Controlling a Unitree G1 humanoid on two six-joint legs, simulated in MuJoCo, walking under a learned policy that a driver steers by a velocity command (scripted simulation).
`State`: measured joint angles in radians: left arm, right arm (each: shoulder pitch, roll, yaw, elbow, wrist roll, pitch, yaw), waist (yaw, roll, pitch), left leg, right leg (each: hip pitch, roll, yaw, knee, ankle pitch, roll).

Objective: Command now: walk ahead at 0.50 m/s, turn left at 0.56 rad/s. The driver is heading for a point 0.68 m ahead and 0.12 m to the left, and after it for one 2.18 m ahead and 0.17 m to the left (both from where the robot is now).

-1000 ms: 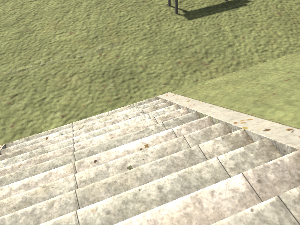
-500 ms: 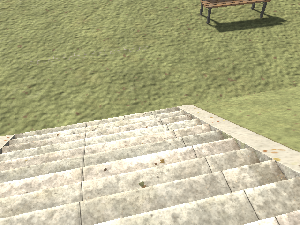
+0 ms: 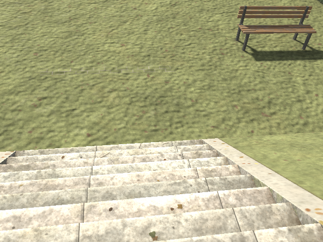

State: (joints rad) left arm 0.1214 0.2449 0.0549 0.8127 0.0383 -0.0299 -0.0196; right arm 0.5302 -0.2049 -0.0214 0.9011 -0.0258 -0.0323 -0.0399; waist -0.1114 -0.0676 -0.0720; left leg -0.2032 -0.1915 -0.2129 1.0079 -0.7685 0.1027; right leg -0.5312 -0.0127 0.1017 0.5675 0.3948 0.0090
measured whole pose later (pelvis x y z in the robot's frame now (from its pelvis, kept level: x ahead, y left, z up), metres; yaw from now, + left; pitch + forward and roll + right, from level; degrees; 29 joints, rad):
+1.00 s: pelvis +0.41 +0.04 -0.33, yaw +35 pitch -1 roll -1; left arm 0.13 0.23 0.02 0.78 0.05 0.07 0.04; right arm 0.30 -0.19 -0.01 0.90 0.01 0.02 -0.04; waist 0.00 -0.05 0.03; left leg -0.40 -0.17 -0.08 0.74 -0.31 0.13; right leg -0.75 -0.01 0.09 1.27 0.02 0.05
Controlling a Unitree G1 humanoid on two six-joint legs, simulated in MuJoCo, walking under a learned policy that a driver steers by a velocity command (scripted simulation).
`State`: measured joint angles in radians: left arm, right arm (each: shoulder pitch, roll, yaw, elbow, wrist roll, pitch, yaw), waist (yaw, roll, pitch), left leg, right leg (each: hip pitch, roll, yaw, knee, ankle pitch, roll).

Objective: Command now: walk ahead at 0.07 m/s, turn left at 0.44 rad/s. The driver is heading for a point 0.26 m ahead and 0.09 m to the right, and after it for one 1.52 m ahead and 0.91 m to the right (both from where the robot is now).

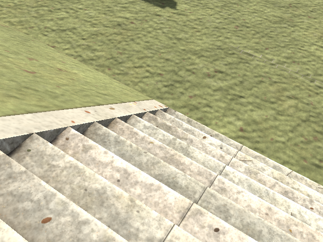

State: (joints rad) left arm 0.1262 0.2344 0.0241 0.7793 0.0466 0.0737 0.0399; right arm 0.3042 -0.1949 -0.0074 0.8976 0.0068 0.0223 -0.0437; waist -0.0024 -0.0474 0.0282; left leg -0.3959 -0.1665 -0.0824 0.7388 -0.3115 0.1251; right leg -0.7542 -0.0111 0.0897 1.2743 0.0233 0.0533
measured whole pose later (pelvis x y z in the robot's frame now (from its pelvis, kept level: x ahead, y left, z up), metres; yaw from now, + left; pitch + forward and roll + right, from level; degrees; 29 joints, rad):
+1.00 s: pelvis +0.25 -0.24 -0.19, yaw -22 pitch +0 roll +2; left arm 0.55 0.14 0.01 0.97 0.00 -0.03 0.04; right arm 0.09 -0.21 -0.04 0.91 -0.05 -0.01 0.01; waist 0.06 0.04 -0.06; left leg -0.77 0.03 -0.07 0.94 0.23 -0.01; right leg -0.20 0.17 0.20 0.77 -0.52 -0.12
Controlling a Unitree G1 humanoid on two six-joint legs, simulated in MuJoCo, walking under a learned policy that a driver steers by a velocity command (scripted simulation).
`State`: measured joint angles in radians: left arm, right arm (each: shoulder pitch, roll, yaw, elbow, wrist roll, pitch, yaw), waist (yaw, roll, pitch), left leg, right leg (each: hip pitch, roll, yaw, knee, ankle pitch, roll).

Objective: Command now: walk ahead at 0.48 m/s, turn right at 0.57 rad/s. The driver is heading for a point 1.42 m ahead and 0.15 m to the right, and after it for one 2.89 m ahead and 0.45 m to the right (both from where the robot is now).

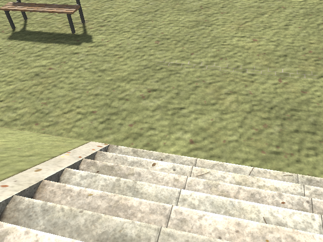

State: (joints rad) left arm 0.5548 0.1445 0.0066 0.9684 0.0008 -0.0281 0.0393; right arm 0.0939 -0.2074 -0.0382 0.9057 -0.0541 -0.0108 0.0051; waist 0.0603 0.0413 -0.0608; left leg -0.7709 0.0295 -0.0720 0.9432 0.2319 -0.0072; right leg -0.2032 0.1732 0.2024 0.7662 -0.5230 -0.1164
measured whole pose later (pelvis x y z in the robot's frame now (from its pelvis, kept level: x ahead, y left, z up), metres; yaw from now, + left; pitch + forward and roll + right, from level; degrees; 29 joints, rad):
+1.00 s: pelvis +0.30 -0.05 -0.23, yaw -25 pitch +0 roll +2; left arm 0.52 0.21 0.01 1.06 0.02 -0.04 0.01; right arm 0.25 -0.28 -0.07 0.89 -0.05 0.03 0.01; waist 0.01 0.01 -0.03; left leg -0.70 -0.06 -0.11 1.07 0.16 0.04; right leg -0.37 0.04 0.02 1.06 -0.70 -0.07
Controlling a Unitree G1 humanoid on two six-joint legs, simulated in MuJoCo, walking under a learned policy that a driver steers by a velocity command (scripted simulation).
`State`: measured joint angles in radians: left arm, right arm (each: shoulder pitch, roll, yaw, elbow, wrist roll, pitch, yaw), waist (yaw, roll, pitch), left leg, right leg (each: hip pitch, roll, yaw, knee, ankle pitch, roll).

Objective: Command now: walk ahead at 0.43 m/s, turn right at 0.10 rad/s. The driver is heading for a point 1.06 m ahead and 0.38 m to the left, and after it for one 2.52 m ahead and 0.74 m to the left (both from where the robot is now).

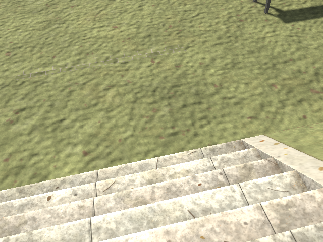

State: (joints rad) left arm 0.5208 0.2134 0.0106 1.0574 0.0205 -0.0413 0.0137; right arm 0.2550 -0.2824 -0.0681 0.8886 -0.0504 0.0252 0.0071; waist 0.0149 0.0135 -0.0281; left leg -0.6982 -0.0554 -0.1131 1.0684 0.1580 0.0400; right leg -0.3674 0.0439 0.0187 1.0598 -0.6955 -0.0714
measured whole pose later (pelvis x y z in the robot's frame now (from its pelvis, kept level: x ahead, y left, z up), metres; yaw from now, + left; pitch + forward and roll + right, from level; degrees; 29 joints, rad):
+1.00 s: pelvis +0.49 +0.01 -0.34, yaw +6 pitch -2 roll +0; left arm 0.47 0.19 0.03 1.07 0.01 -0.08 0.01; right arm 0.32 -0.21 -0.07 1.02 -0.06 0.03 -0.01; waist -0.04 0.02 0.01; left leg -0.75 0.02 -0.09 1.22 0.00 0.06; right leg -0.25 0.03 -0.15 0.76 -0.48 -0.08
